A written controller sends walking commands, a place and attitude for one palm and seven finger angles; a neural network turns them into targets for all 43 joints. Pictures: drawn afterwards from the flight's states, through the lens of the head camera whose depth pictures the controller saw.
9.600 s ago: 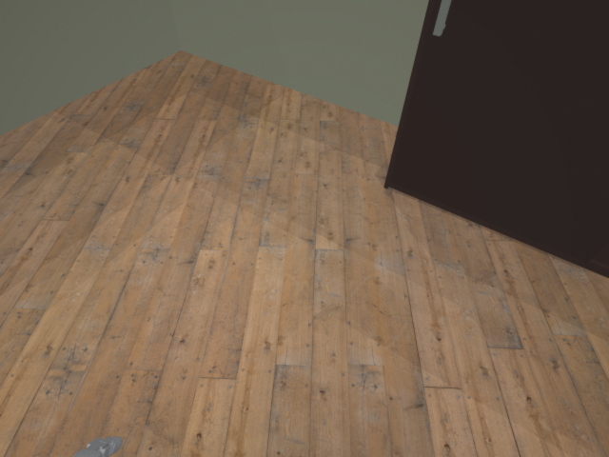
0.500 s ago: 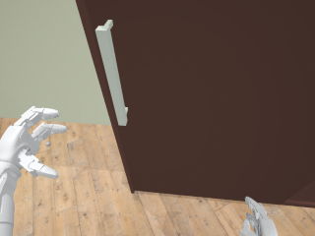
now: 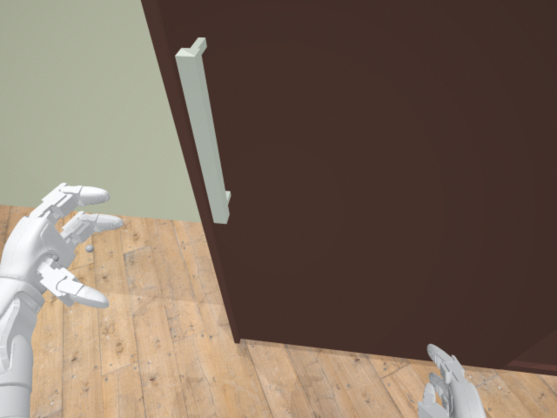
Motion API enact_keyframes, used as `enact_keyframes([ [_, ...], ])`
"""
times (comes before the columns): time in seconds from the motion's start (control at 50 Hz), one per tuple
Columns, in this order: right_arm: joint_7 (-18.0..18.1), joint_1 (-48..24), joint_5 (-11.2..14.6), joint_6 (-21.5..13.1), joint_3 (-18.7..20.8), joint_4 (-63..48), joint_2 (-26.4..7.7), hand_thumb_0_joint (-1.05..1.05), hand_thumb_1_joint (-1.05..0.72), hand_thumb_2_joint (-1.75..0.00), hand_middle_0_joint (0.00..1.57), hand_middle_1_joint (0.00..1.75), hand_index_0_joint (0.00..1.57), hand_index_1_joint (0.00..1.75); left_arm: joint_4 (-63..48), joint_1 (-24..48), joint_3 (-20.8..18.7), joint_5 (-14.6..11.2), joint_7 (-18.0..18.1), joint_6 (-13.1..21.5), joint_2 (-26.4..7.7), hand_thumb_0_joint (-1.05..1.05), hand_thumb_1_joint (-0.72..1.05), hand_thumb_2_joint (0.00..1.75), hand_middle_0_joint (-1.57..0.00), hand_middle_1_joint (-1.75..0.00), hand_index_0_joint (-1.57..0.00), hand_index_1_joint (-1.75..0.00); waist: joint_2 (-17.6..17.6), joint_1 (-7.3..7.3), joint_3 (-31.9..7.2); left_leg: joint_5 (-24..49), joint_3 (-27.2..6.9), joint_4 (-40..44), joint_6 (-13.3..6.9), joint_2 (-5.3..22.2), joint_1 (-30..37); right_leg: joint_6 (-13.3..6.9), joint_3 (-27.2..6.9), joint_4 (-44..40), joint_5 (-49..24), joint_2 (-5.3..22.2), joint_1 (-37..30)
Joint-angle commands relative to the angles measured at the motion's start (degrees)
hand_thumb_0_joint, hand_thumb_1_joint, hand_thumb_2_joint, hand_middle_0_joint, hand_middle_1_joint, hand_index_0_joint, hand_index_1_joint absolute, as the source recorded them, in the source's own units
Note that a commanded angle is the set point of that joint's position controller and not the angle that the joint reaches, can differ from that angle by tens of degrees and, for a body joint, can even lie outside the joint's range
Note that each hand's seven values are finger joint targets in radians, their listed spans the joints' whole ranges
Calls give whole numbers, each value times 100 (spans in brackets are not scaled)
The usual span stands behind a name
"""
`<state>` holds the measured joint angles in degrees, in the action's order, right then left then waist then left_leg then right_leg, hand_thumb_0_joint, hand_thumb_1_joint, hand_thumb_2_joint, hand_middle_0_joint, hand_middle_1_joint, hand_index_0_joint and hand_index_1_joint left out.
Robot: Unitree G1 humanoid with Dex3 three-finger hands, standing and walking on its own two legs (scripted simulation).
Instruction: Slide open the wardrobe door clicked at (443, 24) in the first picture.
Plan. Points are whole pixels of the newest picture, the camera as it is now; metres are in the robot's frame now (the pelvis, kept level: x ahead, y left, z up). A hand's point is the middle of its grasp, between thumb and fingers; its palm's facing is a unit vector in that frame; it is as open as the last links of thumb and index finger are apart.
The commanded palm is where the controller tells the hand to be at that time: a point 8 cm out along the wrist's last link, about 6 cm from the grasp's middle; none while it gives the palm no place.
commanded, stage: move the hooked fingers beside the handle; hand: left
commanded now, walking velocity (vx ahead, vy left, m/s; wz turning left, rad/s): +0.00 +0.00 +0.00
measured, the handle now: (212, 144) +0.47 +0.16 +0.16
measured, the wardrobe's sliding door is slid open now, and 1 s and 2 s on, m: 0.00 0.00 0.00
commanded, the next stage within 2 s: none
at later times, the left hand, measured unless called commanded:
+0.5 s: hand (121, 221) +0.33 +0.26 +0.13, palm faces -0.02 -1.00 -0.01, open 14.0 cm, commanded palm +0.30 +0.30 +0.13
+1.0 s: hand (147, 204) +0.37 +0.23 +0.12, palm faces -0.03 -1.00 +0.00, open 14.0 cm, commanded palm +0.35 +0.29 +0.12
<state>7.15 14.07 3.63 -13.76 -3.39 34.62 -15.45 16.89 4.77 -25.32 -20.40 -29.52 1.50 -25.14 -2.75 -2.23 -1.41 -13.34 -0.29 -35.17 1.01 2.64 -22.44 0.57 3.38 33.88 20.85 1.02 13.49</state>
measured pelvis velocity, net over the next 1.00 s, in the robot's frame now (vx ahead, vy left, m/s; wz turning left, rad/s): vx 0.00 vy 0.00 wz -0.02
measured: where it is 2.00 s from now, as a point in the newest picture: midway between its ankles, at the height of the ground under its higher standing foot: outside the picture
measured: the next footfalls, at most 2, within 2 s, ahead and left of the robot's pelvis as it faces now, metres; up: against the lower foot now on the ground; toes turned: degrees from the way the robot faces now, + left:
none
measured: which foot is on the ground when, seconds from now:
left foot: down 0.00-1.00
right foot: down 0.00-1.00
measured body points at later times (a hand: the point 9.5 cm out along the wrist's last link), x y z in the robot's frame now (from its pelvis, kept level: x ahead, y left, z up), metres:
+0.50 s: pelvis +0.00 +0.00 +0.00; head +0.01 +0.00 +0.45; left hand +0.33 +0.31 +0.13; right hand +0.15 -0.25 -0.09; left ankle +0.06 +0.13 -0.73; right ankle -0.03 -0.12 -0.73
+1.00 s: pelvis +0.00 +0.00 +0.00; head +0.02 +0.00 +0.45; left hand +0.36 +0.29 +0.13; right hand +0.14 -0.25 -0.10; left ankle +0.06 +0.13 -0.73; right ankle -0.03 -0.12 -0.73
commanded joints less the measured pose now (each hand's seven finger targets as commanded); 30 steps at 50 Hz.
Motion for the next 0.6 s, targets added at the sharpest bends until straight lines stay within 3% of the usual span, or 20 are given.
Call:
enact_keyframes([
  [0.0, 91, -423, 19, -334, 304, -816, -718, 0, -90, -90, 20, 30, 20, 30, -1109, 1883, -374, -127, 46, 431, -1517, 0, -50, 30, -30, -120, -30, -120, -142, 134, -1141, 536, -32, 382, -284, -292, 1334, -64, -75, -618, -1316, -263, 688],
  [0.04, 94, -436, 22, -327, 285, -820, -706, 0, -90, -90, 20, 30, 20, 30, -1114, 2109, -200, -71, 65, 449, -1405, 0, -50, 30, -30, -120, -30, -120, -329, 159, -1134, 456, -54, 417, -261, -298, 1344, -80, -41, -600, -1191, -264, 736],
  [0.06, 99, -422, 21, -316, 293, -811, -714, 0, -90, -90, 20, 30, 20, 30, -986, 2051, -258, -52, 89, 431, -1459, 0, -50, 30, -30, -120, -30, -120, -289, 133, -1097, 368, -68, 431, -256, -290, 1307, -81, -37, -618, -1081, -266, 771],
  [0.08, 99, -390, 11, -298, 293, -768, -746, 0, -90, -90, 20, 30, 20, 30, -846, 2071, -362, -61, 117, 430, -1593, 0, -50, 30, -30, -120, -30, -120, -35, 127, -1066, 382, -63, 414, -272, -282, 1220, -81, -50, -646, -1084, -269, 716],
  [0.14, 81, -401, 22, -256, 299, -798, -743, 0, -90, -90, 20, 30, 20, 30, -650, 2105, -420, -17, 138, 392, -1633, 0, -50, 30, -30, -120, -30, -120, -188, 93, -1106, 462, -41, 409, -256, -288, 1173, -81, -55, -589, -1206, -246, 718],
  [0.18, 74, -378, 11, -220, 303, -798, -749, 0, -90, -90, 20, 30, 20, 30, -550, 2196, -463, -11, 167, 405, -1715, 0, -50, 30, -30, -120, -30, -120, -29, 83, -1114, 483, -15, 373, -270, -277, 1098, -81, -82, -595, -1207, -245, 652],
  [0.24, 63, -379, 14, -211, 300, -836, -731, 0, -90, -90, 20, 30, 20, 30, -657, 2517, -297, 25, 195, 466, -1553, 0, -50, 30, -30, -120, -30, -120, -355, 138, -1213, 496, -34, 380, -254, -279, 1226, -100, -46, -537, -1214, -259, 754],
  [0.28, 57, -289, 3, -174, 321, -801, -773, 0, -90, -90, 20, 30, 20, 30, -412, 2370, -466, 20, 223, 477, -1731, 0, -50, 30, -30, -120, -30, -120, -20, 102, -1255, 571, -18, 343, -272, -264, 1126, -95, -56, -534, -1298, -268, 642],
  [0.34, 55, -320, 27, -165, 321, -824, -747, 0, -90, -90, 20, 30, 20, 30, -526, 2765, -109, 64, 215, 503, -1417, 0, -50, 30, -30, -120, -30, -120, -356, 195, -1257, 427, -15, 356, -258, -269, 1231, -92, -52, -516, -1154, -267, 850],
  [0.36, 59, -277, 18, -159, 340, -798, -763, 0, -90, -90, 20, 30, 20, 30, -463, 2783, -181, 79, 243, 501, -1498, 0, -50, 30, -30, -120, -30, -120, -327, 193, -1278, 401, -29, 349, -258, -267, 1235, -96, -53, -525, -1115, -270, 855],
  [0.38, 61, -230, 8, -138, 332, -776, -778, 0, -90, -90, 20, 30, 20, 30, -314, 2681, -152, 75, 260, 481, -1476, 0, -50, 30, -30, -120, -30, -120, -6, 191, -1241, 417, -31, 337, -283, -251, 1141, -96, -41, -532, -1118, -281, 807],
  [0.4, 67, -236, 26, -125, 354, -767, -803, 0, -90, -90, 20, 30, 20, 30, -286, 2754, -239, 103, 287, 475, -1581, 0, -50, 30, -30, -120, -30, -120, -84, 190, -1238, 422, -27, 334, -276, -248, 1128, -86, -60, -516, -1142, -273, 857],
  [0.42, 61, -250, 16, -120, 346, -769, -780, 0, -90, -90, 20, 30, 20, 30, -435, 2954, -88, 141, 309, 498, -1455, 0, -50, 30, -30, -120, -30, -120, -331, 210, -1337, 436, -27, 345, -263, -256, 1227, -97, -44, -491, -1127, -266, 880],
  [0.46, 39, -230, 10, -111, 352, -772, -769, 0, -90, -90, 20, 30, 20, 30, -442, 2925, -55, 158, 377, 506, -1379, 0, -50, 30, -30, -120, -30, -120, -294, 201, -1375, 511, -65, 346, -259, -242, 1294, -113, -17, -469, -1190, -281, 877],
  [0.5, 29, -191, -5, -74, 364, -758, -797, 0, -90, -90, 20, 30, 20, 30, -370, 2827, -242, 192, 461, 511, -1581, 0, -50, 30, -30, -120, -30, -120, -107, 152, -1487, 604, -50, 318, -271, -235, 1218, -107, -28, -434, -1301, -279, 759],
  [0.52, 24, -201, 1, -55, 357, -750, -778, 0, -90, -90, 20, 30, 20, 30, -292, 2881, -119, 186, 468, 488, -1418, 0, -50, 30, -30, -120, -30, -120, -80, 201, -1402, 611, -21, 311, -275, -241, 1206, -92, -28, -439, -1351, -280, 808],
  [0.54, 21, -182, -1, -32, 357, -728, -787, 0, -90, -90, 20, 30, 20, 30, -231, 2953, -201, 220, 498, 492, -1536, 0, -50, 30, -30, -120, -30, -120, -162, 175, -1353, 535, -45, 333, -250, -237, 1149, -104, -18, -432, -1240, -282, 827],
  [0.56, 14, -204, 0, -18, 345, -743, -772, 0, -90, -90, 20, 30, 20, 30, -214, 3043, -101, 220, 505, 492, -1419, 0, -50, 30, -30, -120, -30, -120, -254, 196, -1304, 509, -31, 329, -254, -249, 1152, -106, -28, -439, -1234, -275, 866],
  [0.58, 14, -150, -13, 8, 357, -714, -797, 0, -90, -90, 20, 30, 20, 30, -134, 3075, -213, 248, 543, 506, -1586, 0, -50, 30, -30, -120, -30, -120, 42, 195, -1346, 528, -43, 305, -276, -230, 1096, -103, -31, -443, -1236, -287, 802],
])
